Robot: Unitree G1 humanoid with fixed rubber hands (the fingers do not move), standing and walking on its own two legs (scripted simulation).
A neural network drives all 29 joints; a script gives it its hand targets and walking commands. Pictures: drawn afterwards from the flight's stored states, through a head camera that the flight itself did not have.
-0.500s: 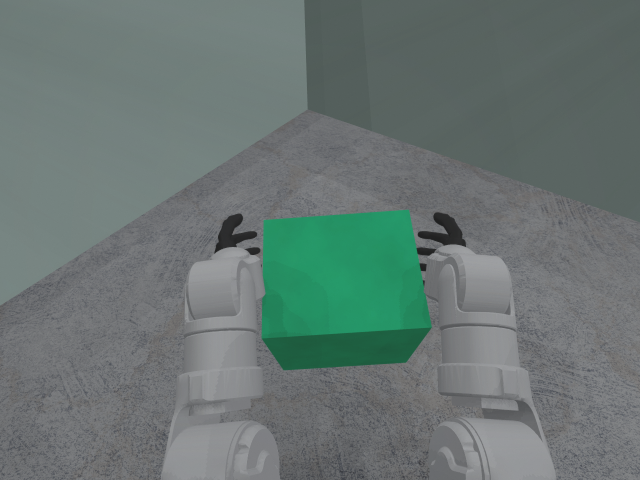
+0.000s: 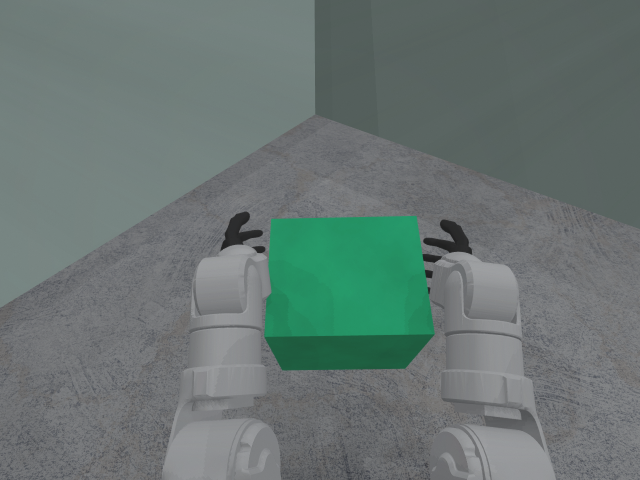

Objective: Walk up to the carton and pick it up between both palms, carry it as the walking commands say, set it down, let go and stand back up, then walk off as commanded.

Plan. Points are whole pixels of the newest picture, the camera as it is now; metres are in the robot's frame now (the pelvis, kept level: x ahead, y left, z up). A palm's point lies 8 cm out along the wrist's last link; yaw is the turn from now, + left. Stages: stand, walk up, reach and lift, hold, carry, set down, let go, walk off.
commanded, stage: carry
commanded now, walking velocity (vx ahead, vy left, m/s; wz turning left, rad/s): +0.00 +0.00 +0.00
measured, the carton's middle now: (343, 299) +0.37 -0.01 +0.03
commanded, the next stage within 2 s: hold in 0.36 s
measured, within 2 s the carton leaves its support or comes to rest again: neither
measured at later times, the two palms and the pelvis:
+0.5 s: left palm (240, 332) +0.30 +0.13 +0.05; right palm (449, 337) +0.30 -0.14 +0.04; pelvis +0.01 -0.01 +0.02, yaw +5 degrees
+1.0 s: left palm (262, 301) +0.31 +0.09 +0.10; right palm (485, 340) +0.28 -0.17 +0.07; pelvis -0.03 -0.01 +0.01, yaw +9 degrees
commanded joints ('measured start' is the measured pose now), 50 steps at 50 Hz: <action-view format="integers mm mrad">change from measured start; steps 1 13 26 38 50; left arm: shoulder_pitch -605 -648 -356 -319 -481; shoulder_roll -932 -930 -1060 -1014 -1020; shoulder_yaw -528 -532 -869 -349 -242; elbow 23 14 -45 632 809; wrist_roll -389 -398 -325 -28 -44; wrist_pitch -1 -42 -509 -461 -504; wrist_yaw -242 -248 -552 -607 -653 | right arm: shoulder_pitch -639 -724 -414 -531 -752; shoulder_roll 956 934 1066 999 912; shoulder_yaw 530 545 652 287 149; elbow -14 -58 -197 360 399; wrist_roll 347 365 200 57 -8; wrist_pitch -24 -72 -477 -436 -480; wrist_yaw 199 202 437 556 562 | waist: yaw -5 -5 -127 -64 -101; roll -32 40 -87 -43 -81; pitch -346 -344 -599 -66 -183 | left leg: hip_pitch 152 107 438 362 379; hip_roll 71 77 -154 -171 -169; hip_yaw -72 -110 -234 -185 -163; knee -99 -126 -158 -262 -285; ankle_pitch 121 119 527 -15 -38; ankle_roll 29 50 -5 -4 -34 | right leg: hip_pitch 100 140 373 94 77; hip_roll -58 -44 144 78 87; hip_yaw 62 33 77 51 16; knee -76 -42 -113 -319 -340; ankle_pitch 134 121 655 -113 -90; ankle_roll -68 -69 -8 -42 -29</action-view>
